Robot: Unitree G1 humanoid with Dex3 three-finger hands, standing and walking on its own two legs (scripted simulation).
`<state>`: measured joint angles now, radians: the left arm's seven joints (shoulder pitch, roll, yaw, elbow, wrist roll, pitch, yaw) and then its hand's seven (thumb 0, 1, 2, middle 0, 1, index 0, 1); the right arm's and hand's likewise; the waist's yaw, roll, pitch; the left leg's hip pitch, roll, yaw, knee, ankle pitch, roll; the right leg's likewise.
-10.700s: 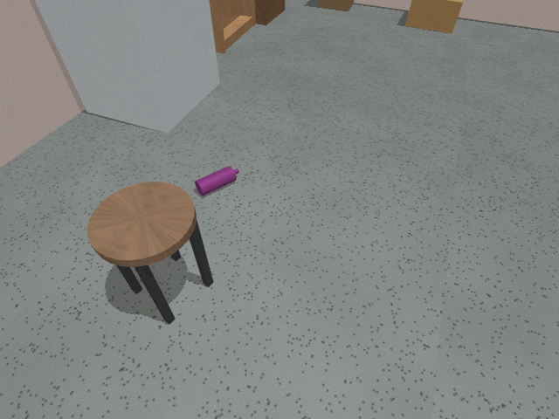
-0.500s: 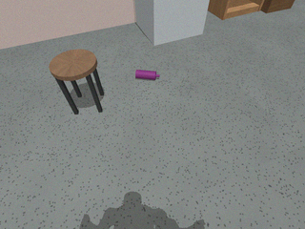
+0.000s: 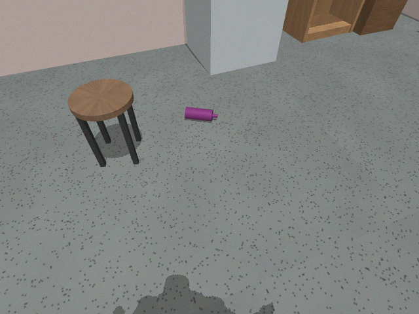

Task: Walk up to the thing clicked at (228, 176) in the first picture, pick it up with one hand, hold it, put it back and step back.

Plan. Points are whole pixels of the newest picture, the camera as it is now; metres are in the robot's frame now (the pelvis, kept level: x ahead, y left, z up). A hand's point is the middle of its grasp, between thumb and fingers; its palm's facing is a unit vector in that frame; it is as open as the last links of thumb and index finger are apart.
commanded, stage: walk up
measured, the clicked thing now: (201, 114) +1.52 +0.10 -0.72
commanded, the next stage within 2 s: stand in 0.52 s
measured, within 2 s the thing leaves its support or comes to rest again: neither
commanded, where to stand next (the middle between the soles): +0.07 +0.01 m, yaw -3 degrees
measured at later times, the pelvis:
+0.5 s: pelvis +0.01 +0.00 +0.01, yaw -1 degrees
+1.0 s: pelvis -0.01 -0.01 +0.02, yaw -1 degrees
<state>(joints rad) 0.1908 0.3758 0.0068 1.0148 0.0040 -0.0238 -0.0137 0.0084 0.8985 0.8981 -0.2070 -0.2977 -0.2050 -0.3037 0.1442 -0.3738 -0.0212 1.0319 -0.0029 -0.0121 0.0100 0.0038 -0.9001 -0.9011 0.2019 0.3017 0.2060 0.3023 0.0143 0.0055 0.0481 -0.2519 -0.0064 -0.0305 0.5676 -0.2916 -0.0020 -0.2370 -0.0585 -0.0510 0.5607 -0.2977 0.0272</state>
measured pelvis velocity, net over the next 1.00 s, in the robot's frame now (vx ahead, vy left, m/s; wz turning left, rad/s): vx -0.01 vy -0.01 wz -0.01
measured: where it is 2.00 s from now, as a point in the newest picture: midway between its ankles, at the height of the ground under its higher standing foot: outside the picture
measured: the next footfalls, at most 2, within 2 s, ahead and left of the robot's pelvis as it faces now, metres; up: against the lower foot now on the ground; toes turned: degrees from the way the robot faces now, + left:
none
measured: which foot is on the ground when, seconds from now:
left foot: down 0.00-1.00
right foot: down 0.00-1.00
